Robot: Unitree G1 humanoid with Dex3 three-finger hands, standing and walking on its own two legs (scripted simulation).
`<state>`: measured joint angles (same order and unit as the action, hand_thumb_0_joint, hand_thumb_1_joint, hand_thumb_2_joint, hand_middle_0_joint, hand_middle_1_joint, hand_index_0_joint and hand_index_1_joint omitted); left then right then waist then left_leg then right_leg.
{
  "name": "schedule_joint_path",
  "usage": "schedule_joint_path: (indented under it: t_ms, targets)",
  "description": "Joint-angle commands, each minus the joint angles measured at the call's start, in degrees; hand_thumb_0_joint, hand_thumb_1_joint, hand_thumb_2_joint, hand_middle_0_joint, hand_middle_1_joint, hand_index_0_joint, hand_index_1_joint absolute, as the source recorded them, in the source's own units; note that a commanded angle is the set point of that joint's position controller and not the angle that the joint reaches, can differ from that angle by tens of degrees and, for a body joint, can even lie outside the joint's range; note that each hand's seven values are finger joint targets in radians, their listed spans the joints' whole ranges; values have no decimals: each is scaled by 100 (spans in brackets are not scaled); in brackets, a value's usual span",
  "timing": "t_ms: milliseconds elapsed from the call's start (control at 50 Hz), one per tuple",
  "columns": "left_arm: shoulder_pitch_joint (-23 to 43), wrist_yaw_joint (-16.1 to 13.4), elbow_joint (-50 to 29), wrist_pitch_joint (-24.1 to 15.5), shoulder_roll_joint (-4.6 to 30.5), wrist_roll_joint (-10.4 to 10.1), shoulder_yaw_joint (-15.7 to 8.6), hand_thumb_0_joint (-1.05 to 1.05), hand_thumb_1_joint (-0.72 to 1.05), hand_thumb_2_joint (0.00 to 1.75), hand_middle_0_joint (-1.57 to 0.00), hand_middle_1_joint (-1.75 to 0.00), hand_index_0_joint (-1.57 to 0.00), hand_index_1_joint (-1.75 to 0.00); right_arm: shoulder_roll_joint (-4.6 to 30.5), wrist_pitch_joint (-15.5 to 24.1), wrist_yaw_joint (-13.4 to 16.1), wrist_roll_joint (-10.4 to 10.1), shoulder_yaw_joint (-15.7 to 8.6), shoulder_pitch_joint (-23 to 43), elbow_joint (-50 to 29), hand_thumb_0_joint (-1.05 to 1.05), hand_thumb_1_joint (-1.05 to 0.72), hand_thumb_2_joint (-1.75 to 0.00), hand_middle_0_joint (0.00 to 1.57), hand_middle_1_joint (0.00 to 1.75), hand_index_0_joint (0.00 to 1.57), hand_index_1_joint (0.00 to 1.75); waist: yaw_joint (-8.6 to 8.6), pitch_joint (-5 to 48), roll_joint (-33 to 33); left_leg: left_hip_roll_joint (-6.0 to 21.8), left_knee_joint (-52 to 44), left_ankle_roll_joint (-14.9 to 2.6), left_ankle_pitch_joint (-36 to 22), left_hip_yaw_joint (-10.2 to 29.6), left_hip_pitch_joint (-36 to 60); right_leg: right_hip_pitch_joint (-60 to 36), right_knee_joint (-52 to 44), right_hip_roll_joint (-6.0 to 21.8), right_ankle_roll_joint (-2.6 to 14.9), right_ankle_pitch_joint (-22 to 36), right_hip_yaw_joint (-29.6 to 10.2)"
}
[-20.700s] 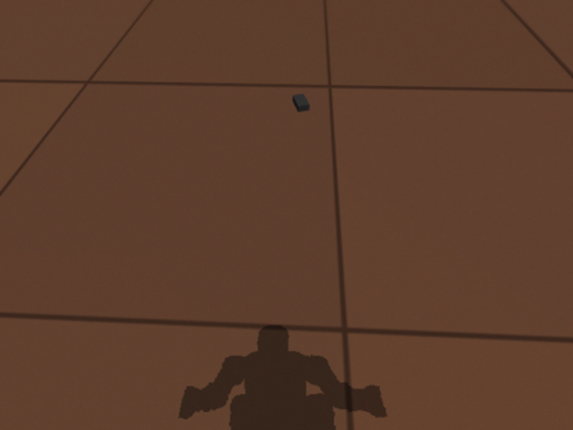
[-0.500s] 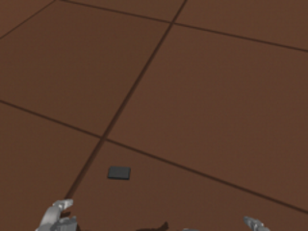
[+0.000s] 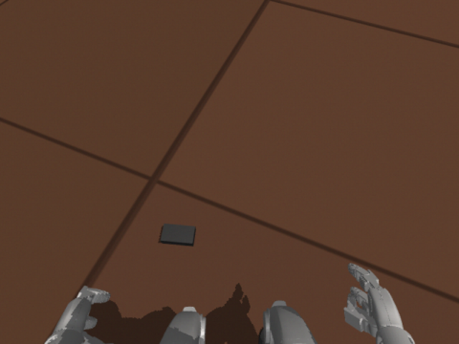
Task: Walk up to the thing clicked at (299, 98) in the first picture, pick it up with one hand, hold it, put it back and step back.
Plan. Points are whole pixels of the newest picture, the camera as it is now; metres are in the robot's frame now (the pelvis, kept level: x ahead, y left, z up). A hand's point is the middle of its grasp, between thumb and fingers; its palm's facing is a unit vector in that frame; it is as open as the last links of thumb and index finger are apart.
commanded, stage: rise first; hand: left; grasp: from above
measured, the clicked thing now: (178, 234) +0.51 +0.20 -0.67
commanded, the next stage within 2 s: none
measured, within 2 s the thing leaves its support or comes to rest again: neither
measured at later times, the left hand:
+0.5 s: hand (136, 271) +0.30 +0.25 -0.34, palm faces -0.49 -0.35 -0.80, open 13.6 cm
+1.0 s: hand (150, 248) +0.39 +0.26 -0.46, palm faces -0.46 -0.02 -0.89, open 13.8 cm
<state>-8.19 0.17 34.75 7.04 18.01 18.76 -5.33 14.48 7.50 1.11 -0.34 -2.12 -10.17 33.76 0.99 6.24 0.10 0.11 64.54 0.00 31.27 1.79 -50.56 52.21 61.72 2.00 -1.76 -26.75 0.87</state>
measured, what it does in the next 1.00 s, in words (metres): lowers itself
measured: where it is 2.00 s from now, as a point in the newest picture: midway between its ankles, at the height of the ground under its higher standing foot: outside the picture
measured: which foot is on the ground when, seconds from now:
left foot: down 0.00-1.00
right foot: down 0.00-1.00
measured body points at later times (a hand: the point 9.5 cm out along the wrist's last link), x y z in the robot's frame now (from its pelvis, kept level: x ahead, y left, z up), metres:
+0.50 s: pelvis -0.07 -0.01 -0.21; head +0.13 -0.01 +0.20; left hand +0.32 +0.27 -0.29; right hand +0.08 -0.28 -0.34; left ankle +0.00 +0.12 -0.66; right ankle +0.03 -0.14 -0.66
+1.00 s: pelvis -0.09 +0.01 -0.32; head +0.15 +0.06 +0.06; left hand +0.41 +0.26 -0.41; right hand -0.06 -0.27 -0.42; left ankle -0.01 +0.12 -0.66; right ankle +0.02 -0.14 -0.66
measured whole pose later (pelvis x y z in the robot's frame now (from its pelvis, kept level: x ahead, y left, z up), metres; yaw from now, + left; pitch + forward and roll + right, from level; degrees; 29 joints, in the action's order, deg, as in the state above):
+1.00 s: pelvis -0.09 +0.01 -0.32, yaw -3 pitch +35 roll -8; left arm 55.6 -16.9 78.4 -17.9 41.5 72.8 -3.2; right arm 15.2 1.2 -6.1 5.5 0.7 -9.4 42.7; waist 13.1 4.5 0.7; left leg -3.0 130.4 -0.6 39.4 5.0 -126.1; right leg 124.9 123.2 3.0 -2.5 -33.4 1.4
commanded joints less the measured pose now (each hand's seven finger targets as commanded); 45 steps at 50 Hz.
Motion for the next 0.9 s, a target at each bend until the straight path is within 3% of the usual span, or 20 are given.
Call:
schedule_joint_path:
  t_ms: [0,100,160,180,240,300,380,460,480,500,580,600,660,700,780,880]
  targets:
    - [966,-160,-602,-384,1033,518,-237,0,-56,100,-8,-108,-7,-109,879,336,-18,47,-349,-116,-653,0,-87,-89,20,30,20,30,269,1516,419,17,-15,46,-1572,32,-96,302,412,-150,301,987,105]
    - [1615,-277,-280,-930,1234,1169,-120,0,-49,93,-16,-102,-16,-103,1016,426,-127,30,-407,-14,-640,0,-88,-90,20,30,20,30,231,2275,525,-75,1008,83,-1361,105,-1060,1417,1558,-139,307,812,126]
    - [1778,-425,-439,-1139,1511,1539,-207,0,-44,87,-20,-101,-21,-100,1118,387,-189,-10,-481,-61,-581,0,-90,-90,20,30,20,30,88,3114,717,-122,1567,78,-1887,88,-1170,1746,2129,-113,337,1182,112]
    - [1726,-480,-276,-1123,1580,1659,-250,0,-44,88,-18,-103,-20,-102,1139,355,-202,-28,-472,-67,-550,0,-90,-90,20,30,20,30,117,3216,741,-111,1709,78,-2099,87,-1229,1856,2296,-105,350,1324,111]
    - [2409,-634,-270,-1126,1643,1942,-175,0,-44,88,-16,-104,-18,-102,1189,273,-248,-42,-541,-138,-369,0,-90,-90,20,30,20,30,168,3472,706,-127,2137,53,-2223,80,-1651,2231,2673,-103,367,1460,128]
    - [3247,-749,-24,-1146,2152,2294,-426,0,-48,92,-11,-107,-13,-104,1194,182,-282,-61,-584,-273,-232,0,-91,-90,20,30,20,30,219,3779,352,-199,2630,-58,-1795,-63,-2456,2152,2856,-103,332,1424,39]
    - [4383,-752,623,-1343,2411,2687,-337,0,-48,92,-13,-105,-15,-103,1139,98,-305,-19,-597,-366,-85,0,-92,-91,20,30,20,30,374,3867,-47,-256,3210,-164,-824,-227,-3562,2290,3042,-86,268,782,-62]
    - [5373,-625,1449,-1693,2928,3093,-291,0,-46,91,-11,-107,-15,-103,1185,61,-325,65,-556,-479,60,0,-92,-91,20,30,20,30,498,3761,-117,-285,3638,-198,-104,-272,-4342,2786,3292,-85,249,-86,-49]
    - [5494,-581,1717,-1790,2794,3167,-149,0,-45,91,-13,-105,-17,-101,1162,50,-323,83,-533,-507,100,0,-92,-91,20,30,20,30,569,3609,-138,-288,3742,-212,83,-297,-4538,2927,3305,-92,237,-309,-56]
    - [5670,-571,1840,-1903,2996,3237,-196,0,-46,92,-13,-105,-16,-102,1190,34,-326,96,-515,-533,112,0,-92,-91,20,30,20,30,574,3575,-193,-311,3823,-224,255,-305,-4719,2989,3325,-108,238,-585,-77]
    - [6131,-561,2286,-2312,3267,3635,-116,0,-45,95,-10,-104,-13,-101,1240,-52,-378,172,-419,-575,189,0,-89,-90,20,30,20,30,593,3523,76,-337,4123,-216,675,-284,-5084,3524,3693,-132,268,-1109,24]
    - [6322,-589,2288,-2423,3283,3750,-88,0,-47,95,-8,-106,-12,-103,1239,-71,-400,204,-392,-593,224,0,-90,-90,20,30,20,30,606,3578,293,-322,4172,-197,681,-251,-4985,3733,3830,-125,279,-1049,84]
    - [6931,-834,2313,-2747,3764,4079,-245,0,-46,95,-8,-104,-11,-101,1317,-163,-440,271,-344,-605,290,0,-89,-90,20,30,20,30,638,3615,739,-312,4261,-161,891,-117,-4871,4294,4178,-130,307,-1167,226]
    - [7305,-1093,2369,-2877,3706,4308,-197,0,-47,97,-7,-104,-10,-101,1347,-236,-471,333,-300,-698,397,0,-90,-90,20,30,20,30,758,3709,1131,-287,4323,-107,806,-38,-4596,4609,4435,-109,328,-957,335]
    - [7654,-1656,2899,-2831,3873,4871,-259,0,-48,98,-6,-102,-8,-99,1447,-419,-544,423,-242,-924,580,0,-90,-91,20,30,20,30,932,3831,1335,-305,4507,-81,295,12,-4408,5010,4756,-87,352,-498,469]
    - [8225,-1962,3405,-2590,3784,5268,-59,0,-48,98,-6,-98,-8,-96,1511,-559,-634,551,-239,-971,739,0,-90,-90,20,30,20,30,1172,3676,1718,-275,4638,-44,143,123,-4299,5581,5044,-44,379,-352,552]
